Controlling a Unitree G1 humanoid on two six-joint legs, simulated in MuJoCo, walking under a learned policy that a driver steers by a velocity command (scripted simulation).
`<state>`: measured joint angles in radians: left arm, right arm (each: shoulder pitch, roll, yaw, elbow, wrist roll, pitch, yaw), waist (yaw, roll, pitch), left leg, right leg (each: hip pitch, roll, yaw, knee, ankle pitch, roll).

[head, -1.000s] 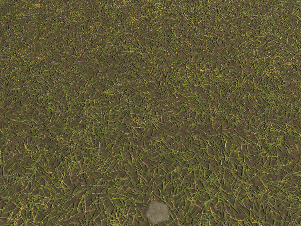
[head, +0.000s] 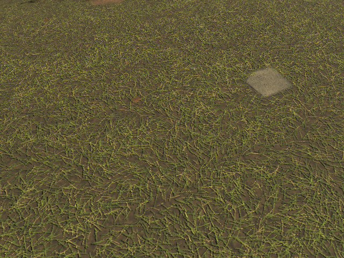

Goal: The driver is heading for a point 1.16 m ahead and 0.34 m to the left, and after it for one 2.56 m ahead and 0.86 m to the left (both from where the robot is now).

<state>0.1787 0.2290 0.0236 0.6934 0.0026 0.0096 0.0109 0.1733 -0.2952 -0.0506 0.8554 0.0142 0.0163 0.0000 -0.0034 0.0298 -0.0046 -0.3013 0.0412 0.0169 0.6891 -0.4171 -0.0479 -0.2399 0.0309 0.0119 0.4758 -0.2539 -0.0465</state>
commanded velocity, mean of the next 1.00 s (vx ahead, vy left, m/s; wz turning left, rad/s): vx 0.43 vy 0.00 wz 0.17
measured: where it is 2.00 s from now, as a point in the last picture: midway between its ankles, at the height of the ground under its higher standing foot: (141, 168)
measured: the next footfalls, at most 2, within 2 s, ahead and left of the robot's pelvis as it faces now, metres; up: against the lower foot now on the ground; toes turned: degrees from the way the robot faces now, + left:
left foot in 0.08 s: +0.02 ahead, +0.12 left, +0.00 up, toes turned +2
right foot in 0.48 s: +0.33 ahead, -0.15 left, +0.00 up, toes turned -2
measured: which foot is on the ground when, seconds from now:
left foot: up 0.00-0.06, down 0.08-0.50, up 0.52-1.00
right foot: down 0.00-0.08, up 0.10-0.46, down 0.48-1.00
